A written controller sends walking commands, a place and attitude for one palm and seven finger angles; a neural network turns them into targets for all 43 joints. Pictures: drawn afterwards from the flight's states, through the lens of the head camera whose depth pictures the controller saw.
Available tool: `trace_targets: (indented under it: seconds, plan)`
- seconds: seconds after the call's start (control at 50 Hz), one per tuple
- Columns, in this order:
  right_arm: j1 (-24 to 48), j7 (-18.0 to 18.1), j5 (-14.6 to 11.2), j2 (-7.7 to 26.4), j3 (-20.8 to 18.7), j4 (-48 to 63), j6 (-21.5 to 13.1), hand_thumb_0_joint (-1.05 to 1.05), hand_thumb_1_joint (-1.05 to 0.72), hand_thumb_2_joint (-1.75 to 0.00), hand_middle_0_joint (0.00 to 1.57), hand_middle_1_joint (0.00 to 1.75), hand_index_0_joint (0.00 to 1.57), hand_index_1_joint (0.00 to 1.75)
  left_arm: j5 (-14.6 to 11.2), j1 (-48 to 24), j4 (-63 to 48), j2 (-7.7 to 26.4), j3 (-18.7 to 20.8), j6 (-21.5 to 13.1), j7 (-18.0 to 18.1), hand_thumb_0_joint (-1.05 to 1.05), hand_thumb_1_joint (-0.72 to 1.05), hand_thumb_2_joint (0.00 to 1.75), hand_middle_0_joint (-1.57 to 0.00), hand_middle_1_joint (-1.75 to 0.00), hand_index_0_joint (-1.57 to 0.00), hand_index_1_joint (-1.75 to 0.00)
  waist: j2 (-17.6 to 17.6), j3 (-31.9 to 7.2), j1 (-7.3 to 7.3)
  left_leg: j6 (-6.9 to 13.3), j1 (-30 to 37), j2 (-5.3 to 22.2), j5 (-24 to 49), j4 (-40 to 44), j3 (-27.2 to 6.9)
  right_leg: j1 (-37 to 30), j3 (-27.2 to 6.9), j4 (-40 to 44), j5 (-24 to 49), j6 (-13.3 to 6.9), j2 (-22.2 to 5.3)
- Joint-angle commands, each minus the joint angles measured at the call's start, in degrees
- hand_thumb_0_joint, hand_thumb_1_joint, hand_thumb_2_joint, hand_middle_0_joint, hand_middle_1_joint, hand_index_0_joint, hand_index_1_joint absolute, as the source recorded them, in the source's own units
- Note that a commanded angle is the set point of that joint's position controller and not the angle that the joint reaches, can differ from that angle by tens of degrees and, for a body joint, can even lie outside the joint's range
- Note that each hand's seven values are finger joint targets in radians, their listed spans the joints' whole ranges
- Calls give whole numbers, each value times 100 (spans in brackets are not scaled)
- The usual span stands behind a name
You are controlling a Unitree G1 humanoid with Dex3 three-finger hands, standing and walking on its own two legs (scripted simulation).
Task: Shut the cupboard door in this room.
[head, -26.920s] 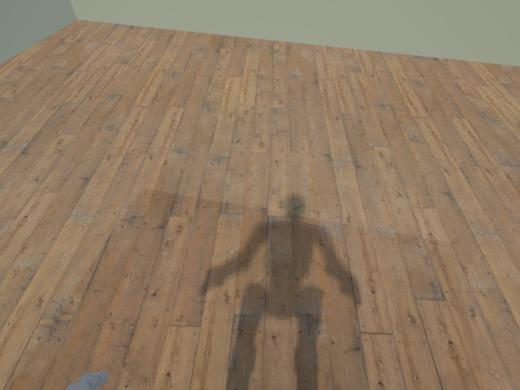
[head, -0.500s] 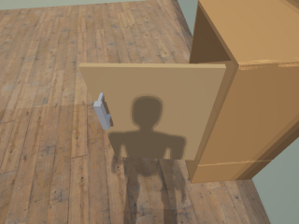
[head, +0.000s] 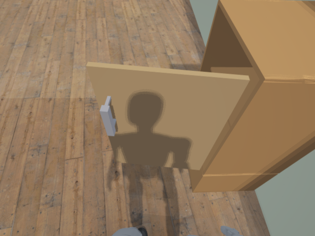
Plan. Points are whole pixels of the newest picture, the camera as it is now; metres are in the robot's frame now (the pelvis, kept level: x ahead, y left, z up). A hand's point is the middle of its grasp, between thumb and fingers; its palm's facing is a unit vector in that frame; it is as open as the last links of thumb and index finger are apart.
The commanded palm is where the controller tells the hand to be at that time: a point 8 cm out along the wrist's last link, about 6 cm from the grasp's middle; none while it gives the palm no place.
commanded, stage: come to a stop and stand still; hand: left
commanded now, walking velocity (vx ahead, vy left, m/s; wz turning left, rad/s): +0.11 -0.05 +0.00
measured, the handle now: (110, 116) +0.44 +0.20 -0.01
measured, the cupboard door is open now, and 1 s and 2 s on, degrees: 83 83 83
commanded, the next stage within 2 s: look again from close up in 0.94 s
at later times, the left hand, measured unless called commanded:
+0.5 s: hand out of the picture -0.08 +0.12 -0.16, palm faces +0.09 -0.98 -0.16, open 7.4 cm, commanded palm none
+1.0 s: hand out of the picture -0.03 +0.16 -0.16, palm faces +0.03 -0.98 -0.17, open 7.4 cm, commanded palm none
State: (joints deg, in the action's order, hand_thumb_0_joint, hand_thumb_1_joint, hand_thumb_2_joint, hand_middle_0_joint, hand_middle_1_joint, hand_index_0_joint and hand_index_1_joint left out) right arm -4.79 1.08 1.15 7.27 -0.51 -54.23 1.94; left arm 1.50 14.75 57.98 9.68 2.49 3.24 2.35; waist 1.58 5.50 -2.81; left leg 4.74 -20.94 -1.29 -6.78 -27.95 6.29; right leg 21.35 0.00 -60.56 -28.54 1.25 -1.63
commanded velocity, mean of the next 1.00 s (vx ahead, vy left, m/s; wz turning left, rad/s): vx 0.04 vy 0.04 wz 0.00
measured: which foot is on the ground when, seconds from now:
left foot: down 0.00-0.16, up 0.18-0.52, down 0.54-1.00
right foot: up 0.00-0.12, down 0.14-1.00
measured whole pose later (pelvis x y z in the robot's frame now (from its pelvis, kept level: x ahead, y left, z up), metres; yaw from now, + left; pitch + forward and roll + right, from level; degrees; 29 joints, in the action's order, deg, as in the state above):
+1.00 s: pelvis -0.02 +0.00 +0.01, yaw +0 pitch -1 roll +1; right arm -15.8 1.7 0.7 8.5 0.5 -63.6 0.2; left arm 1.1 16.5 64.0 8.0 -0.1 0.0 1.9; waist 1.0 1.5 -0.4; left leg 2.4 -10.1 -1.0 -10.7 -21.8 6.0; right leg 6.0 3.3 -23.3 -16.1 -0.4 -1.2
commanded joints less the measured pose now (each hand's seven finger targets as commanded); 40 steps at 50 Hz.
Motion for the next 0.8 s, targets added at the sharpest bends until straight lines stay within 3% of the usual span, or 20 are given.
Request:
trace_targets:
  seconds: [0.0,0.06,0.1,0.12,0.14,0.16,0.18,0.2,0.24,0.36,0.42,0.48,0.5,0.52,0.54,0.56,0.6,0.66,0.72,0.78]
  plan:
    - [-566,19,35,927,-342,166,-55,0,-90,-90,20,30,20,30,11,852,-146,215,4,-9,-6,0,90,90,-20,-30,-20,-30,-886,-880,234,618,545,1507,-1469,1598,-1787,-406,287,1024,-262,-93,-20]
    - [-839,-24,73,909,-394,6,-14,0,-90,-90,20,30,20,30,11,1213,19,84,-45,-80,-21,0,90,90,-20,-30,-20,-30,-788,-757,161,320,233,1198,-2334,1760,-1717,-1178,539,2590,-37,-269,220]
    - [-858,-49,31,768,-401,-47,77,0,-90,-90,20,30,20,30,16,1775,237,105,-53,-104,-15,0,90,90,-20,-30,-20,-30,-327,-618,-13,-166,-212,640,-2696,1416,-1176,-1884,540,4067,462,-402,239]
    - [-834,-48,-30,467,-366,-8,140,0,-90,-90,20,30,20,30,52,1827,218,331,-46,-136,6,0,90,90,-20,-30,-20,-30,447,-498,11,-430,-413,184,-2490,492,-707,-1583,-486,4862,-580,-657,-508]
    - [-737,-53,-16,242,-332,112,181,0,-90,-90,20,30,20,30,67,1494,83,716,-11,-142,14,0,90,90,-20,-30,-20,-30,1530,14,70,-620,-566,-205,-2020,-761,-336,-620,-1743,5637,-1807,-1053,-1442]
    - [-693,-62,52,480,-383,174,187,0,-90,-90,20,30,20,30,55,790,-198,878,-18,-169,17,0,90,90,-20,-30,-20,-30,1109,395,195,-616,-687,-41,-1822,-1752,-509,127,-2187,6007,-1811,-1366,-2025]
    - [-744,-101,106,574,-420,52,150,0,-90,-90,20,30,20,30,21,348,-289,662,-22,-285,56,0,90,90,-20,-30,-20,-30,1173,692,314,-517,-941,153,-1401,-2091,-751,180,-1819,5938,-1147,-1130,-1633]
    - [-937,-127,108,614,-401,-116,99,0,-90,-90,20,30,20,30,-27,275,-310,541,-52,-357,39,0,90,90,-20,-30,-20,-30,920,584,400,-534,-901,139,-1013,-2367,-630,-181,-1343,5752,-176,-942,-1273]
    - [-1183,-173,46,551,-327,-205,-50,0,-90,-90,20,30,20,30,-47,621,-194,453,-63,-491,-31,0,90,90,-20,-30,-20,-30,558,487,366,-559,-1048,168,-845,-2522,-420,-849,-881,5303,991,-884,-1098]
    - [-885,-73,-25,506,-172,-129,-175,0,-90,-90,20,30,20,30,19,1666,258,631,5,-597,9,0,90,90,-20,-30,-20,-30,408,-342,-70,-688,-1309,180,-1627,-1830,-166,-2966,-768,4075,5633,-1194,-1497]
    - [-862,-17,-90,439,-90,-167,-189,0,-90,-90,20,30,20,30,29,1531,348,644,-11,-511,54,0,90,90,-20,-30,-20,-30,652,-420,-33,-611,-514,133,-1648,-979,-165,-2652,-626,3664,6318,-1196,-1433]
    - [-1700,38,-100,457,-72,-514,-254,0,-90,-90,20,30,20,30,-41,1041,298,554,-30,-463,60,0,90,90,-20,-30,-20,-30,658,-590,401,-466,1398,100,162,560,-120,-1592,-209,2917,5486,-711,-829]
    - [-1955,78,-73,700,-107,-604,-312,0,-90,-90,20,30,20,30,-78,1067,287,414,-61,-444,59,0,90,90,-20,-30,-20,-30,217,-829,431,-260,2120,650,1702,373,-494,-1102,-65,2542,4340,-498,-558]
    - [-2045,121,-66,941,-132,-630,-326,0,-90,-90,20,30,20,30,-112,1155,305,131,-114,-416,69,0,90,90,-20,-30,-20,-30,-528,-1044,343,149,2439,1359,3326,195,-1191,-702,104,2410,2391,-304,-254]
    - [-1951,136,-71,952,-115,-621,-285,0,-90,-90,20,30,20,30,-92,1213,309,-10,-137,-355,103,0,90,90,-20,-30,-20,-30,-831,-922,220,442,2092,1701,3982,414,-1251,-715,222,2256,132,-226,-159]
    - [-1669,166,-48,860,-62,-600,-278,0,-90,-90,20,30,20,30,-84,1234,352,-77,-157,-276,104,0,90,90,-20,-30,-20,-30,-1122,-594,122,583,1700,1695,3816,607,-1277,-688,165,2108,-338,-196,-180]
    - [-1401,192,-37,685,1,-601,-269,0,-90,-90,20,30,20,30,-68,943,423,-7,-171,-193,80,0,90,90,-20,-30,-20,-30,-1153,-93,102,556,1168,1500,3178,902,-1286,-686,131,2119,-216,-184,-298]
    - [-1098,175,-57,648,-18,-557,-237,0,-90,-90,20,30,20,30,-43,1097,582,-38,-183,-219,40,0,90,90,-20,-30,-20,-30,-320,-57,-40,322,776,1165,1625,763,-1093,-1195,124,3282,1175,-193,-323]
    - [-1115,110,-86,558,-29,-554,-217,0,-90,-90,20,30,20,30,-50,838,552,145,-219,-326,4,0,90,90,-20,-30,-20,-30,115,137,162,-143,906,696,-258,892,-913,-866,-283,4017,1633,-333,-560]
    - [-1284,92,-60,533,-25,-684,-201,0,-90,-90,20,30,20,30,-44,638,494,162,-223,-362,8,0,90,90,-20,-30,-20,-30,353,232,250,-204,1104,666,2,871,-817,-772,-249,4133,1867,-370,-568]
